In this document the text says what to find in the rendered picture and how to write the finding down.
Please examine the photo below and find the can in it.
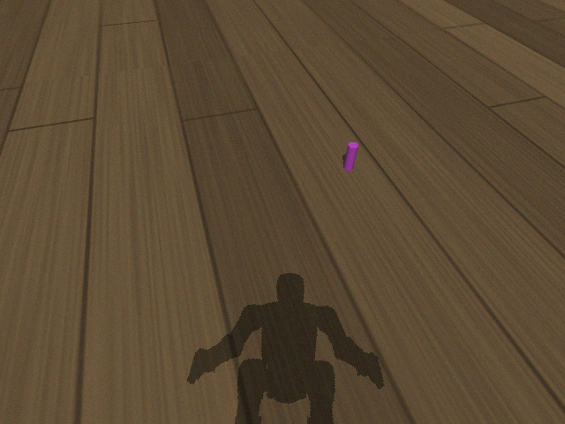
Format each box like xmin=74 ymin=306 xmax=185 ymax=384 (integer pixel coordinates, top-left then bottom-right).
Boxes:
xmin=343 ymin=142 xmax=358 ymax=170

